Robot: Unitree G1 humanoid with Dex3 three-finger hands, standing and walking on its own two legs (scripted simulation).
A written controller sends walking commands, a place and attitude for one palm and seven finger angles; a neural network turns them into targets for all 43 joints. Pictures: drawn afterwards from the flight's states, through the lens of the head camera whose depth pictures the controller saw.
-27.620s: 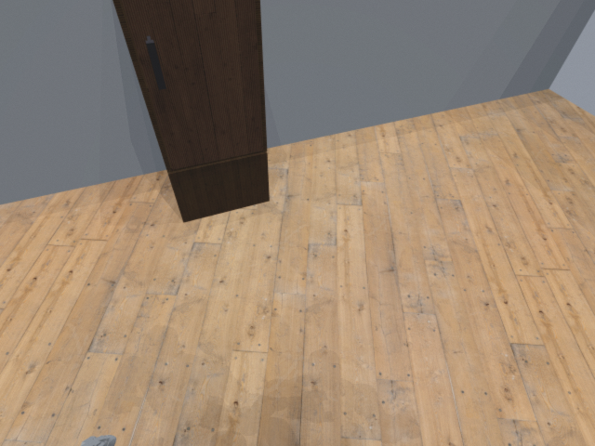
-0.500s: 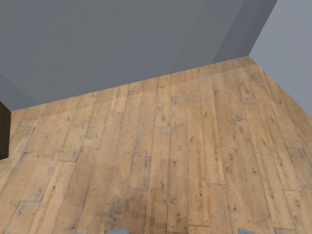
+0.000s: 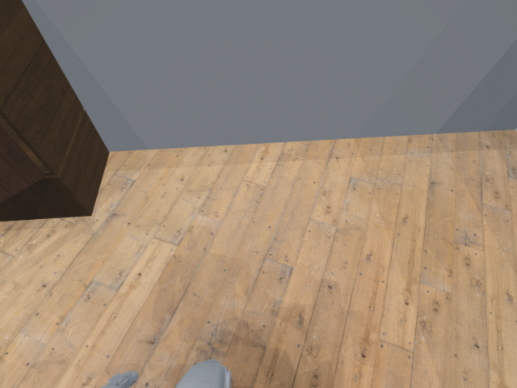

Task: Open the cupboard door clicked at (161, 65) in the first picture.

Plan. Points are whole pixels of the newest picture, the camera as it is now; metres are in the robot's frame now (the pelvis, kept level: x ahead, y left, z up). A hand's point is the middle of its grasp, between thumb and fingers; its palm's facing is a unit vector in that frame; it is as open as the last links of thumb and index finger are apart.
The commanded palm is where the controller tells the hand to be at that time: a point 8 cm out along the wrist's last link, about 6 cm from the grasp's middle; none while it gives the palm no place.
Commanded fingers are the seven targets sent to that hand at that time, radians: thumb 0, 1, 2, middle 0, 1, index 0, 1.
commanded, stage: turn to face it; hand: left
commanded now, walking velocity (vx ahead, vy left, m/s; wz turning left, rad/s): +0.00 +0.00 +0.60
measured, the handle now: out of the picture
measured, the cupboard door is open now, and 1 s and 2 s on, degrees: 42 42 42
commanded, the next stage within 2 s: take the last steps up to it in 1.24 s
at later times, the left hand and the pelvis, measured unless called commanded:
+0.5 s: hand out of the picture +0.05 +0.23 -0.16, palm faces +0.31 -0.91 -0.29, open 7.4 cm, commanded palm none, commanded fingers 0.00 0.90 0.90 -0.20 -0.30 -0.20 -0.30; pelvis +0.01 -0.02 -0.01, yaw +17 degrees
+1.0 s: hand out of the picture -0.06 +0.20 -0.18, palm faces +0.59 -0.77 -0.24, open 7.4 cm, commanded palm none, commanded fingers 0.00 0.90 0.90 -0.20 -0.30 -0.20 -0.30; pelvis +0.01 -0.02 +0.00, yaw +35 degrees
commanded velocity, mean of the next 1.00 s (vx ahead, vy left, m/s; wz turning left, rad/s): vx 0.00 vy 0.00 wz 0.55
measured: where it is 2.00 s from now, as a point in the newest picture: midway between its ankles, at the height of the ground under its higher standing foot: outside the picture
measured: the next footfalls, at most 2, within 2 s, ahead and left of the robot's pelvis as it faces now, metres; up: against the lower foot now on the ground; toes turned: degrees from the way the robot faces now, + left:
left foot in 0.14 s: +0.05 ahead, +0.13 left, +0.00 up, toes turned +10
right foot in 0.50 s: +0.09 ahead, -0.13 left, +0.00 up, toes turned +16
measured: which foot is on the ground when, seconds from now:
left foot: up 0.00-0.12, down 0.14-0.50, up 0.52-0.80, down 0.82-1.00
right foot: down 0.00-0.14, up 0.16-0.48, down 0.50-0.82, up 0.84-1.00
